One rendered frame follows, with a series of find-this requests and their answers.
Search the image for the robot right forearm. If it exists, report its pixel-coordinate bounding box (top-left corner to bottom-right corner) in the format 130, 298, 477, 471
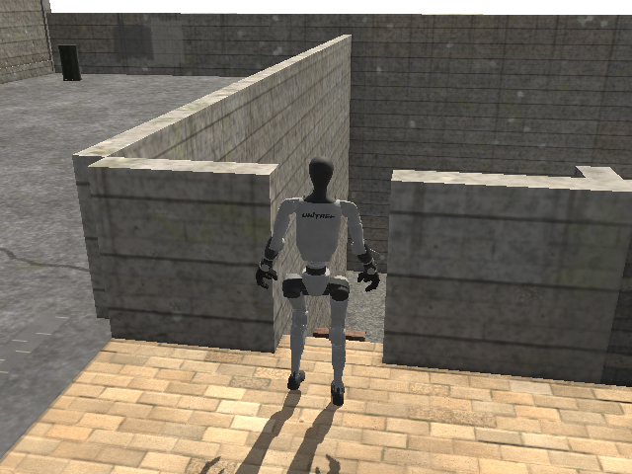
357, 240, 377, 275

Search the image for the left robot upper arm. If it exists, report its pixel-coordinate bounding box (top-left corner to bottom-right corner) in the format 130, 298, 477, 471
269, 197, 299, 252

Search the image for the right robot hand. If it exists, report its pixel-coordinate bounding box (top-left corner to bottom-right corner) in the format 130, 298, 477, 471
357, 271, 380, 292

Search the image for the robot right shin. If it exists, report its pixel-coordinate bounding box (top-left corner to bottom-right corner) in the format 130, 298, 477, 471
332, 328, 346, 392

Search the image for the robot left forearm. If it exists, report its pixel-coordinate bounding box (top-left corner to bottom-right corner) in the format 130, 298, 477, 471
259, 236, 278, 272

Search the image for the left robot foot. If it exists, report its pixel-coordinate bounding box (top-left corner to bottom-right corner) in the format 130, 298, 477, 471
287, 370, 305, 390

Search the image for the right robot upper arm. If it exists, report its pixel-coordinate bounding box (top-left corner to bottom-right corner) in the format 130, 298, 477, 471
340, 200, 366, 255

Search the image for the left robot hand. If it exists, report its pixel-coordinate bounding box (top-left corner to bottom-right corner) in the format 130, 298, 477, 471
255, 267, 277, 289

